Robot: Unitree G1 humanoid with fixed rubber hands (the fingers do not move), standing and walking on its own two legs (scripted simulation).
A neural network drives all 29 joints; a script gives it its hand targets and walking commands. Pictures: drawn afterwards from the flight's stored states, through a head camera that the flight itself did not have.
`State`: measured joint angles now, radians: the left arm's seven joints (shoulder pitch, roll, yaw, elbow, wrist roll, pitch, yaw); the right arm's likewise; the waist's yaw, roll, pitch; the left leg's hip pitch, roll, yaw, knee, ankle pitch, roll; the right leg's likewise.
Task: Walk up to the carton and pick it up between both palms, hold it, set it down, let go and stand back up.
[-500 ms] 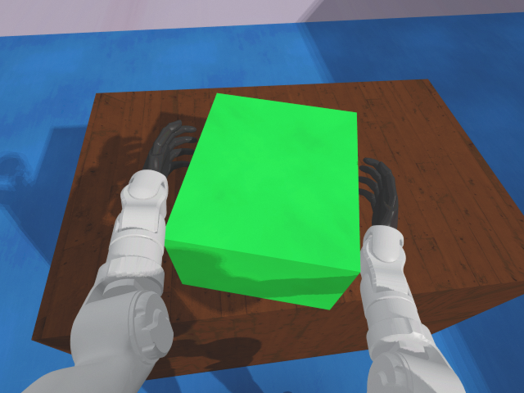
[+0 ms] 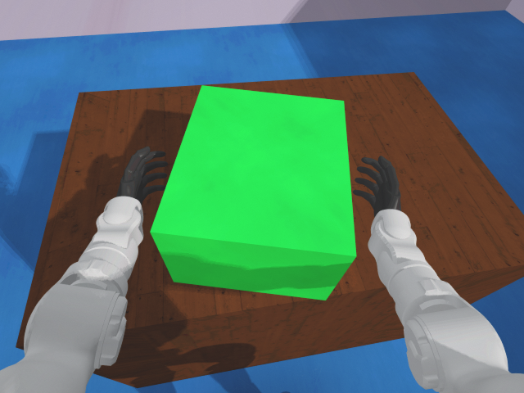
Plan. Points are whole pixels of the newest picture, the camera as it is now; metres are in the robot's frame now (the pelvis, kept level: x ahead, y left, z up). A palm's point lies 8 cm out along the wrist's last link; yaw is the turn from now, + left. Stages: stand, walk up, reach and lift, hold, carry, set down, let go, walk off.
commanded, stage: set down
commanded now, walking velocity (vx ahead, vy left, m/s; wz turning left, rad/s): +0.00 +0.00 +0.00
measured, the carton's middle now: (261, 188) +0.44 -0.05 +0.02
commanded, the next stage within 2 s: none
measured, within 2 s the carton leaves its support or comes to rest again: neither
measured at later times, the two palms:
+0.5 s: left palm (115, 143) +0.45 +0.16 +0.14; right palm (424, 171) +0.36 -0.28 +0.13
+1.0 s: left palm (77, 99) +0.45 +0.18 +0.22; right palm (447, 142) +0.36 -0.27 +0.19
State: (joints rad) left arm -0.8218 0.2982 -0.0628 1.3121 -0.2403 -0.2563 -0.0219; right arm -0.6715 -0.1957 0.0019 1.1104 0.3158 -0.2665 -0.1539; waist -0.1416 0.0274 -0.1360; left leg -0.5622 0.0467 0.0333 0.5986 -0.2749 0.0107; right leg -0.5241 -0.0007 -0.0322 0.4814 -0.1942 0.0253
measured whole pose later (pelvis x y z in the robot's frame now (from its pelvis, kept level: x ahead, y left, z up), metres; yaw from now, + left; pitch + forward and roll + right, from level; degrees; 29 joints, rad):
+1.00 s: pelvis -0.02 -0.01 +0.01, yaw +0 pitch +4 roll -1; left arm -1.05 0.55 -0.10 0.96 -0.37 0.36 -0.07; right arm -0.83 -0.32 -0.05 0.72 0.39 0.34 -0.16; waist -0.18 -0.03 -0.05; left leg -0.31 0.02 0.03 0.41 -0.17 0.01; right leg -0.29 -0.01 -0.02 0.33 -0.10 0.02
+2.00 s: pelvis -0.01 +0.00 +0.02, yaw -2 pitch -3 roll -1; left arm -0.19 0.42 0.08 0.13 -0.34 0.37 -0.07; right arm -0.01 -0.23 -0.11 -0.07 0.29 0.34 -0.16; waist -0.04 -0.01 0.12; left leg -0.13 0.02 0.06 0.38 -0.20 0.01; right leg -0.14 -0.01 0.02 0.33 -0.13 0.02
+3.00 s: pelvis +0.01 +0.00 +0.01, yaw +0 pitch -6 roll -2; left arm 0.40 0.41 -0.05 0.08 -0.31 -0.08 -0.07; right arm 0.48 -0.10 -0.05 -0.03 0.16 0.00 -0.14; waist 0.03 0.01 0.11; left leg -0.07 0.02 0.02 0.45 -0.27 0.02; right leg -0.05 0.00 0.01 0.36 -0.20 0.03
